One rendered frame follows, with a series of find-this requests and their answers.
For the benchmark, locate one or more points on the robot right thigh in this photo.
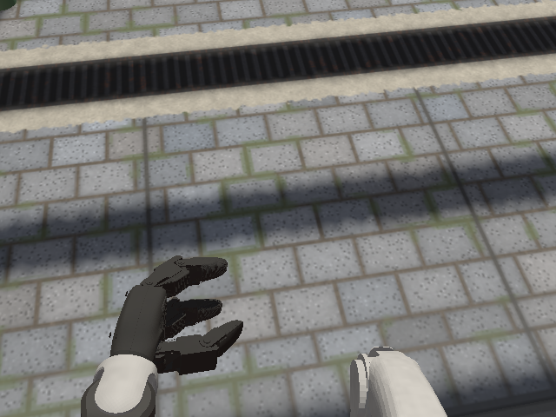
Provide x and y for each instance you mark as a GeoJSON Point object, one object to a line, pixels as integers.
{"type": "Point", "coordinates": [390, 384]}

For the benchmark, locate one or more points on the robot left hand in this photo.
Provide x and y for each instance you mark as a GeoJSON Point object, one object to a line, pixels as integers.
{"type": "Point", "coordinates": [147, 319]}

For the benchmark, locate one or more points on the robot left forearm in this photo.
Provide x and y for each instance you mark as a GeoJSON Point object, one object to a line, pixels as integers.
{"type": "Point", "coordinates": [124, 385]}

